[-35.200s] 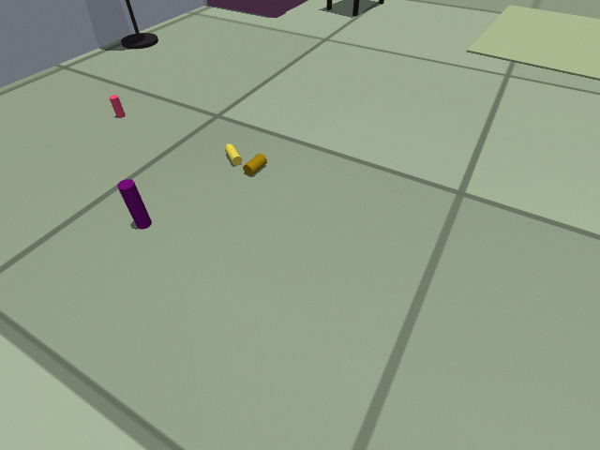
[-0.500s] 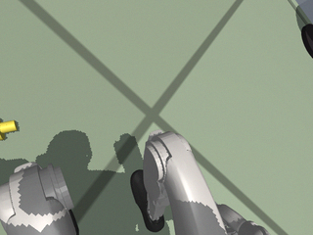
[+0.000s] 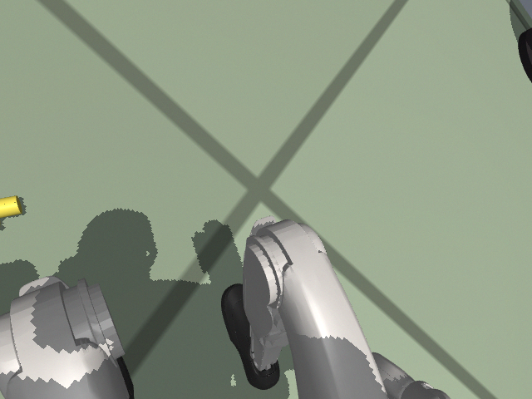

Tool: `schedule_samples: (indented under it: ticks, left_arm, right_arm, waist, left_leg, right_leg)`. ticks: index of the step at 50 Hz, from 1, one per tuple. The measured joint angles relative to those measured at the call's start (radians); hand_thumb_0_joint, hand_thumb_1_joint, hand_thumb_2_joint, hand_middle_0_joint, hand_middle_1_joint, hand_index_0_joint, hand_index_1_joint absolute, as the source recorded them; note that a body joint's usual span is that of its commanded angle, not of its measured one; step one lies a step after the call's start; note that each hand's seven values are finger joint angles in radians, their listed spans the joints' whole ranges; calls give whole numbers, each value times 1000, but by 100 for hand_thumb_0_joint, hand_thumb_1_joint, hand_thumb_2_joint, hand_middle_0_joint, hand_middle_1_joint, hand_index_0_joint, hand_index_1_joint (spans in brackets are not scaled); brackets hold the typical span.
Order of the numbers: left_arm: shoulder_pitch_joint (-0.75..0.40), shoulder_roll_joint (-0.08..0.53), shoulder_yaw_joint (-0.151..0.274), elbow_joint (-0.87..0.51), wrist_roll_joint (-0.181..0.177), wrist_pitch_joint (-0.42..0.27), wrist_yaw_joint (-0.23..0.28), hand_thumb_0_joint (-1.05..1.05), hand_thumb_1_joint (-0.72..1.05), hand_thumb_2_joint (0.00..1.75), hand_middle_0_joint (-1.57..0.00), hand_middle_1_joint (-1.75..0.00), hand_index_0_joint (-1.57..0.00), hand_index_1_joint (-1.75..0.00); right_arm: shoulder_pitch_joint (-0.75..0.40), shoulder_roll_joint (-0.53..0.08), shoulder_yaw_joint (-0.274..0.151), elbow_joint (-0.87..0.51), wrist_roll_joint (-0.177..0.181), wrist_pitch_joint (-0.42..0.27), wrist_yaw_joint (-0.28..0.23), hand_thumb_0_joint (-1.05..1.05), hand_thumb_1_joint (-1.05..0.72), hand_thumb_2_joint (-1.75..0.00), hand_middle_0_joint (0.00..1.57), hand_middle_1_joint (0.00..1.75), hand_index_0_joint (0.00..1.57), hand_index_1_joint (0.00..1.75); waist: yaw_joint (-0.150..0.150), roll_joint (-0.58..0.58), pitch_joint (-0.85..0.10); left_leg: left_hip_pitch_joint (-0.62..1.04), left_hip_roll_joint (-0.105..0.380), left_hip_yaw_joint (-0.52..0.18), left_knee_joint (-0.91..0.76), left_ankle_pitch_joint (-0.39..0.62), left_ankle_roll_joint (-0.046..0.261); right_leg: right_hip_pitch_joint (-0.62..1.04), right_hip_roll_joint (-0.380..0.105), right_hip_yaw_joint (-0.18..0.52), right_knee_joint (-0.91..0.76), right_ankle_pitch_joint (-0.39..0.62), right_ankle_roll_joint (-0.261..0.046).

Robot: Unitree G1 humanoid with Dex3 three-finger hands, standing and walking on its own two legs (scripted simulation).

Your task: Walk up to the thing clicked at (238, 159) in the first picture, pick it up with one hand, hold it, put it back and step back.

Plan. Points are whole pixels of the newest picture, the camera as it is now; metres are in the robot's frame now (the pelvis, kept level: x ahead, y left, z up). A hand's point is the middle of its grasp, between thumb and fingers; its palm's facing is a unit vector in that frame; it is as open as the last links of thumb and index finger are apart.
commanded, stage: close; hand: left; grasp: from above
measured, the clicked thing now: out of the picture +0.41 +0.33 -0.26
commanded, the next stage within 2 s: settle in 0.06 s
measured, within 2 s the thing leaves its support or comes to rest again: leaves its support in 0.46 s
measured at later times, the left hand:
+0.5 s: hand out of the picture +0.39 +0.35 -0.23, palm faces -0.41 -0.11 -0.90, open 8.7 cm
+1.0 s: hand out of the picture +0.38 +0.35 -0.14, palm faces -0.48 -0.08 -0.87, open 8.7 cm
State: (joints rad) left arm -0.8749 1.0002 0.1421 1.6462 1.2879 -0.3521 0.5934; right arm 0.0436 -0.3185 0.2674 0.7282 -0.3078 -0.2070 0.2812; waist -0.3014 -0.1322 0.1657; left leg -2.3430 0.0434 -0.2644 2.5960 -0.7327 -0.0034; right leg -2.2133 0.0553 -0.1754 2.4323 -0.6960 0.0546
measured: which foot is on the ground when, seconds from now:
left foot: down 0.00-1.00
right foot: down 0.00-1.00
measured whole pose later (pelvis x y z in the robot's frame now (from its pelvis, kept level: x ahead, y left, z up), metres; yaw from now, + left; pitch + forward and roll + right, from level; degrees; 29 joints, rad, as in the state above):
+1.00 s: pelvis -0.01 -0.01 +0.03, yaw +5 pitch +31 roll -9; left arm -0.78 0.76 0.10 1.25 1.26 -0.30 0.32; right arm 0.11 -0.30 0.06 0.71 -0.15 -0.09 0.21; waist -0.18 -0.01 -0.02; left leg -2.33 0.03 -0.16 2.43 -0.66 0.00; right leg -2.22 0.02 -0.10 2.34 -0.67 0.04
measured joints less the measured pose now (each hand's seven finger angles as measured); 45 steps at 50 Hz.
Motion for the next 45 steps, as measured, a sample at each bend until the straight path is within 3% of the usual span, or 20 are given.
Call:
schedule_samples:
  ticks: [11,19,24,28,33,45]
  left_arm:
    - [25,-34,-10,-10,42,13,69,-1,24,38,-68,-48,-73,-46]
    - [38,-67,13,-55,57,56,45,-1,20,39,-72,-47,-77,-45]
    - [77,-95,52,-144,46,78,3,-1,20,38,-74,-46,-79,-44]
    - [116,-151,24,-264,4,100,-43,-1,20,36,-74,-45,-79,-43]
    - [114,-211,-4,-312,-14,117,-101,-1,21,33,-75,-44,-80,-41]
    - [79,-236,-44,-337,-36,84,-256,-1,18,34,-79,-41,-84,-38]
  right_arm:
    - [-10,0,-8,16,-22,-12,-13,0,-89,-90,20,30,20,30]
    - [-1,-19,-53,22,-4,-34,-4,0,-90,-90,20,30,20,30]
    - [21,-20,-99,16,20,-34,7,0,-90,-90,20,30,20,30]
    - [39,-11,-137,24,55,-16,10,0,-90,-90,20,30,20,30]
    - [41,7,-168,25,97,24,5,0,-90,-90,20,30,20,30]
    - [43,18,-190,-15,148,92,-48,0,-91,-90,20,30,20,30]
  waist:
    - [13,-5,-23]
    - [13,-2,-59]
    - [16,13,-80]
    - [43,43,-116]
    - [71,82,-160]
    - [108,124,-182]
  left_leg:
    - [-9,2,-2,6,10,4]
    - [-21,-4,5,2,10,4]
    - [-27,-9,15,-5,9,0]
    - [-35,-8,31,-26,9,1]
    - [-28,-6,60,-69,19,6]
    - [6,-5,97,-147,60,9]
  right_leg:
    - [-7,5,-1,1,13,3]
    - [-16,-2,4,2,5,0]
    - [-24,-9,11,6,-4,-5]
    - [-36,-14,22,-5,-9,-7]
    - [-37,-21,43,-30,-9,-9]
    - [-19,-30,69,-81,21,-16]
